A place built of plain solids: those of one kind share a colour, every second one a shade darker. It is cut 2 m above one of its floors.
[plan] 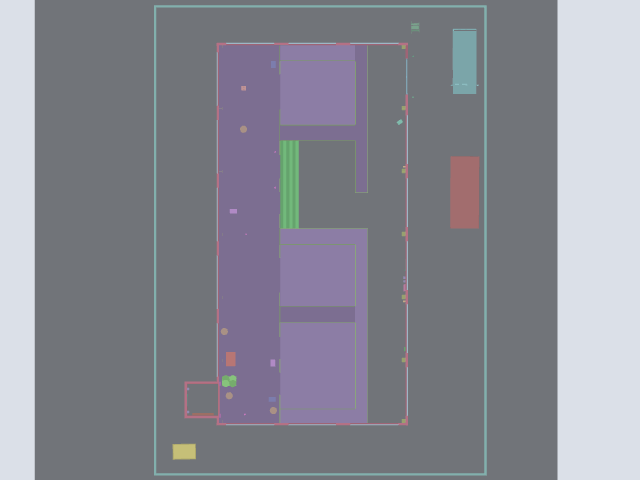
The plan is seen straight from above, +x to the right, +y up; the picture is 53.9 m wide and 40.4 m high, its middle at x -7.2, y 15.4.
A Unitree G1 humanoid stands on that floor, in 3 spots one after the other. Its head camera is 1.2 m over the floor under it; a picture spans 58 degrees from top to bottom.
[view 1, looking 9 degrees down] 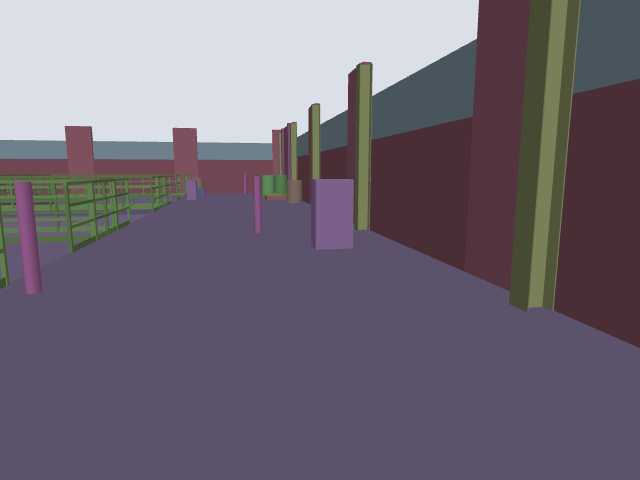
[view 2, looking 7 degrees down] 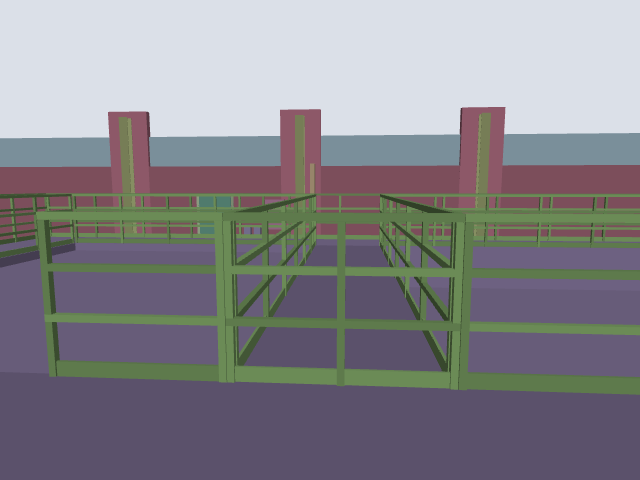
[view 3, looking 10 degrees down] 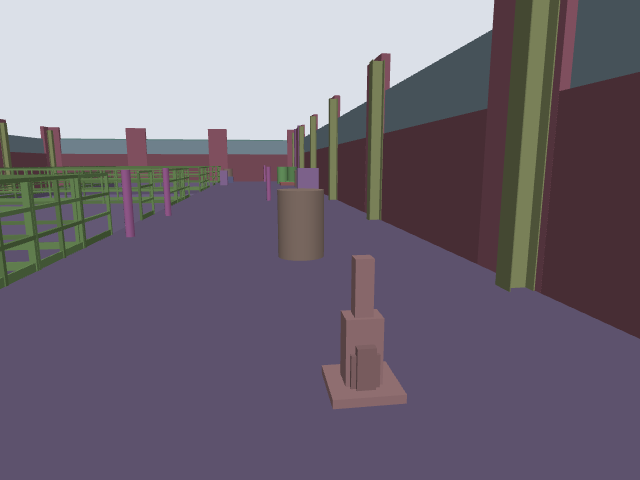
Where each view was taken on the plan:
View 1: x -13.00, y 24.50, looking -101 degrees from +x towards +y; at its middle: tote_stack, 6.69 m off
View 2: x -13.10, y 9.10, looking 4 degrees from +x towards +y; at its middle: raised_floor_bank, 9.85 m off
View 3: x -13.10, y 30.30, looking -98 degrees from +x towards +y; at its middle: drum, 5.51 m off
